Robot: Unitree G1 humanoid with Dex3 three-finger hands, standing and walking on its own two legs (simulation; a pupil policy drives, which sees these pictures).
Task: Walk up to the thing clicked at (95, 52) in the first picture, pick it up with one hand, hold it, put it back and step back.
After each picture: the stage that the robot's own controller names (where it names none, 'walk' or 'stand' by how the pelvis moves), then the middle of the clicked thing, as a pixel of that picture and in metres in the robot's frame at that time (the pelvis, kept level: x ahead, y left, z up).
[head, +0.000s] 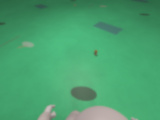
stand; (95, 52) +1.34 -0.05 -0.72
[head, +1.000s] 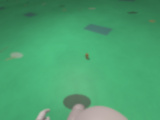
walk; (87, 56) +1.22 +0.21 -0.70
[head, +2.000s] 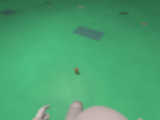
walk; (76, 71) +0.77 +0.30 -0.71
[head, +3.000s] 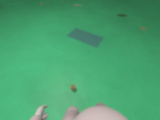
walk; (73, 87) +0.44 +0.20 -0.71
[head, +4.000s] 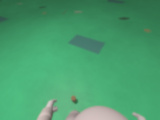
stand; (73, 99) +0.32 +0.24 -0.72
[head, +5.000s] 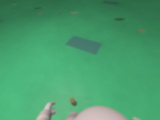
stand; (72, 101) +0.30 +0.23 -0.72
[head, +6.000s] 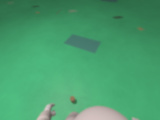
stand; (72, 99) +0.31 +0.23 -0.72
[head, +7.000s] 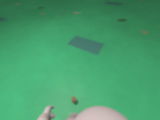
stand; (74, 100) +0.32 +0.22 -0.73
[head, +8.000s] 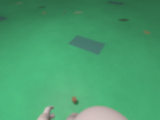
stand; (74, 100) +0.32 +0.21 -0.73
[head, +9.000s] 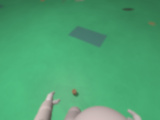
go down; (74, 92) +0.34 +0.21 -0.71
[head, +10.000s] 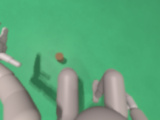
go down; (59, 57) +0.43 +0.23 -0.29
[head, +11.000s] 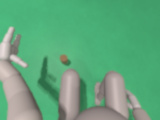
close in; (64, 59) +0.43 +0.22 -0.30
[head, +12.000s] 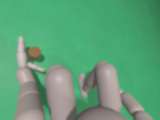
close in; (34, 54) +0.42 +0.26 -0.22
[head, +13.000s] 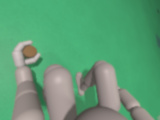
close; (29, 53) +0.41 +0.27 -0.23
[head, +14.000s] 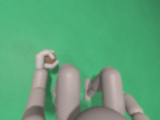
lift; (49, 59) +0.35 +0.25 -0.17
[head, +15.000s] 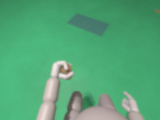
lift; (67, 72) +0.32 +0.18 +0.00
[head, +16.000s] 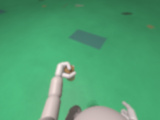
hold; (70, 73) +0.33 +0.17 +0.00
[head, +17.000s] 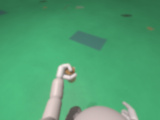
hold; (70, 74) +0.32 +0.17 +0.00
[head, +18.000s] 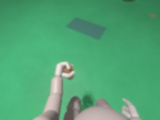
crouch; (69, 72) +0.34 +0.17 -0.05
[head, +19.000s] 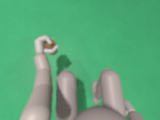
lower; (51, 47) +0.48 +0.24 -0.09
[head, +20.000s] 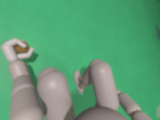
lower; (23, 50) +0.44 +0.27 -0.23
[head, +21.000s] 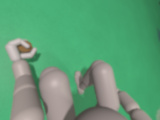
lower; (26, 50) +0.43 +0.27 -0.23
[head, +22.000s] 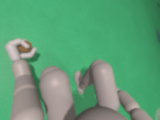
lower; (25, 50) +0.43 +0.27 -0.23
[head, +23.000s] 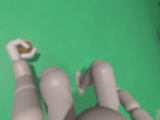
lower; (26, 50) +0.43 +0.27 -0.23
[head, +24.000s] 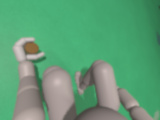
open; (30, 50) +0.42 +0.25 -0.23
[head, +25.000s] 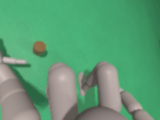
stand; (38, 48) +0.43 +0.25 -0.23
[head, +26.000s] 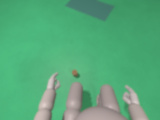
walk; (75, 73) +0.41 +0.18 -0.51
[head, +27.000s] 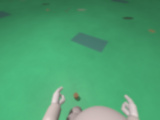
stand; (76, 96) +0.36 +0.18 -0.67
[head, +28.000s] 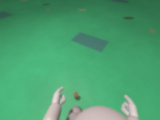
stand; (76, 95) +0.37 +0.18 -0.67
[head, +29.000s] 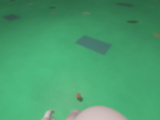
stand; (78, 96) +0.38 +0.17 -0.72
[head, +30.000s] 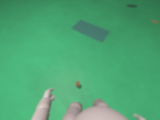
walk; (77, 84) +0.42 +0.13 -0.70
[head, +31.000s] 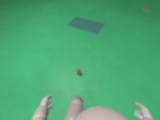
walk; (78, 72) +0.61 +0.21 -0.69
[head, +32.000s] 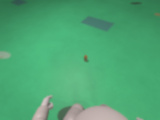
walk; (85, 58) +0.97 +0.16 -0.69
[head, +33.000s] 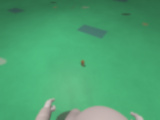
stand; (82, 63) +0.99 +0.19 -0.71
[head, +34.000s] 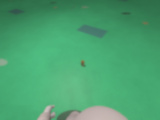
stand; (82, 63) +1.00 +0.19 -0.73
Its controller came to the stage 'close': yes
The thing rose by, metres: 0.71
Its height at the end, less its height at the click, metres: +0.00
